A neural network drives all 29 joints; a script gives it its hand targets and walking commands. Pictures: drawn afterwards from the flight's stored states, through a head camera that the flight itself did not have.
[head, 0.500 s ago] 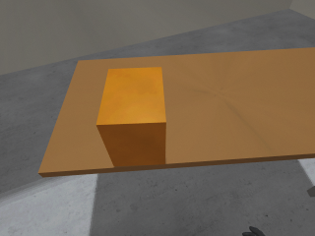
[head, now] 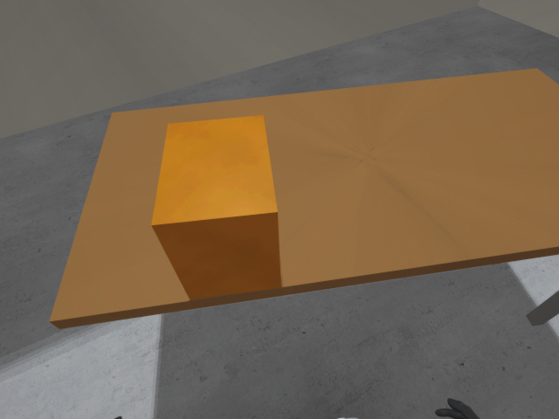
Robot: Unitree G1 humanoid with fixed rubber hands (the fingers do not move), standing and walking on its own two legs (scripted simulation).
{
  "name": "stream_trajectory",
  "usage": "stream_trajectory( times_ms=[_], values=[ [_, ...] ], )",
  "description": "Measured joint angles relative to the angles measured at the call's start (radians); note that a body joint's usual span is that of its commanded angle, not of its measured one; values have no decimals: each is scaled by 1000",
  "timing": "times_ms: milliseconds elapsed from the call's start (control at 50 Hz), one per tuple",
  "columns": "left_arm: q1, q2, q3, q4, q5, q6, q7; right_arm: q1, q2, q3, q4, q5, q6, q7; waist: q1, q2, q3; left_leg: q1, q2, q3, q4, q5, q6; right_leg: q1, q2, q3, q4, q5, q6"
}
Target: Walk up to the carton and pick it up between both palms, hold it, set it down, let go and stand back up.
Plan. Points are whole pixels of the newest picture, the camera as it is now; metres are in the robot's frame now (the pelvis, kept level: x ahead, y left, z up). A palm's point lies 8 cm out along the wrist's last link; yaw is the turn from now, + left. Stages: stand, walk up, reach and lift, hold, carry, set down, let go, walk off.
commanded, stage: reach and lift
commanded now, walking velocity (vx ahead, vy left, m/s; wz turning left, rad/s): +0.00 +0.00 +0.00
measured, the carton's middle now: (225, 207) +0.48 +0.10 +0.00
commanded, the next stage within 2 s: none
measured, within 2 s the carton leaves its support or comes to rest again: neither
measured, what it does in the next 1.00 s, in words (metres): stands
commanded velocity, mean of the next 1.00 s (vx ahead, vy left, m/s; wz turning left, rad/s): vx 0.00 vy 0.00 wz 0.00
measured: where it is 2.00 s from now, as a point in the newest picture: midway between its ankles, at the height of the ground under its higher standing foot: outside the picture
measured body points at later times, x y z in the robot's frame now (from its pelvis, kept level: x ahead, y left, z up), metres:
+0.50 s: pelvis -0.01 -0.02 +0.01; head -0.01 -0.01 +0.46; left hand +0.16 +0.24 -0.07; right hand +0.16 -0.25 -0.08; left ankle -0.03 +0.10 -0.72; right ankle +0.04 -0.14 -0.72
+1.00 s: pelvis +0.01 -0.01 +0.02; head +0.00 +0.00 +0.47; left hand +0.19 +0.23 -0.04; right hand +0.21 -0.21 -0.04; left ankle -0.03 +0.10 -0.72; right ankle +0.04 -0.14 -0.72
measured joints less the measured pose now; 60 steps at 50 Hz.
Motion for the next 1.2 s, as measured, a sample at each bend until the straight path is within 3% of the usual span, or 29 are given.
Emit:
stream_trajectory(
  times_ms=[60, 100, 140, 180, 260, 340, 440, 720, 940, 1200],
  values=[
    [-124, 0, -21, 55, -8, 141, 21, -60, 12, -83, 146, -57, -128, 35, -2, 22, 8, -72, 4, -34, 68, -15, 5, -35, -14, -78, 53, -31, -72],
    [-210, -11, -19, 50, -13, 217, 26, -111, 13, -117, 206, -69, -184, 52, 9, 28, 36, -115, 5, -45, 115, -20, 6, -63, -21, -98, 85, -55, -63],
    [-260, -25, -15, -11, -17, 262, 15, -147, 21, -130, 206, -61, -225, 47, 15, 29, 76, -126, 10, -54, 139, -19, 4, -66, -22, -108, 94, -44, -22],
    [-273, -40, -2, -92, -3, 279, -2, -164, 39, -124, 188, -39, -263, 31, 15, 19, 104, -106, 15, -59, 132, -29, 0, -41, -18, -113, 76, -34, -7],
    [-243, -68, 6, -187, 23, 275, -10, -137, 77, -96, 151, -1, -299, 17, 14, -9, 69, -22, 19, -75, 46, 9, -15, 44, -6, -124, -11, -4, -24],
    [-231, -64, -2, -164, 24, 265, -7, -95, 104, -75, 110, -4, -284, 1, 8, -48, 15, 60, 10, -84, -42, 34, -22, 121, -12, -134, -76, 11, -35],
    [-239, -61, 9, -114, 38, 262, -18, -86, 114, -59, 80, 12, -247, -17, 16, -47, 41, 130, 11, -87, -97, 59, -29, 189, -8, -137, -125, 31, -42],
    [-173, -25, -11, -103, -91, 32, -22, -10, 227, -52, -68, -15, -303, -57, 23, -17, 60, 137, -3, -88, -197, 123, -29, 188, -17, -136, -197, 76, -43],
    [-225, -47, -46, -37, -106, -104, -16, -67, 211, -44, -16, 45, -376, -58, 34, -34, 11, 161, -3, -86, -201, 104, -24, 218, -15, -132, -217, 67, -36],
    [-164, -77, -63, -21, -114, -283, -18, -69, 215, -6, 34, 115, -507, -48, 32, -11, 8, 194, -5, -111, -197, 75, -18, 279, -16, -151, -253, 51, -27]
  ],
)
